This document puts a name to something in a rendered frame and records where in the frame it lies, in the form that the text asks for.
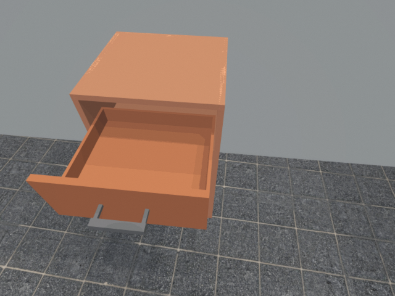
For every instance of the drawer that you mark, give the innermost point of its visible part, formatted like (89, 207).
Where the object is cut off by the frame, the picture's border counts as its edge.
(131, 160)

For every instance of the cabinet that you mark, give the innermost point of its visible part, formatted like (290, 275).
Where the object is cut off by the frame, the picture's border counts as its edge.
(158, 72)

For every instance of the handle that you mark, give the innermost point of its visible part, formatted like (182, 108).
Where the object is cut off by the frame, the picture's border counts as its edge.
(118, 226)

